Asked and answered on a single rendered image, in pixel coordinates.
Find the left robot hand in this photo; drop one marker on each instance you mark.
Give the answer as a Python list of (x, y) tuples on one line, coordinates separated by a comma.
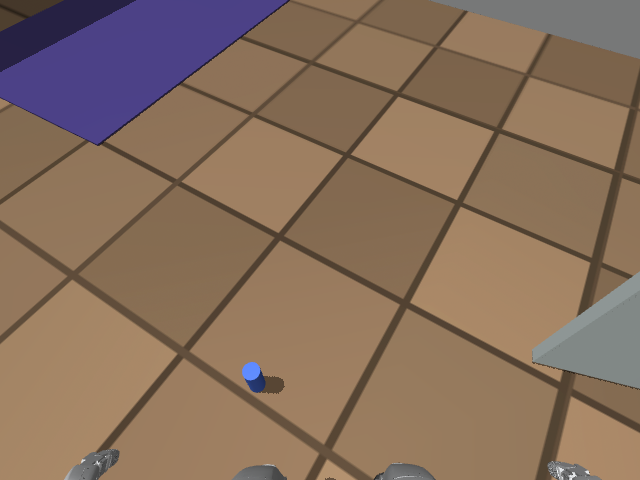
[(94, 465)]

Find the right robot hand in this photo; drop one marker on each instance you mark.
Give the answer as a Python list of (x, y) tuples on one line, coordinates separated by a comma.
[(566, 471)]

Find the can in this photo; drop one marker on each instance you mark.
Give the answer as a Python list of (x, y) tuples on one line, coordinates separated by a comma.
[(254, 377)]

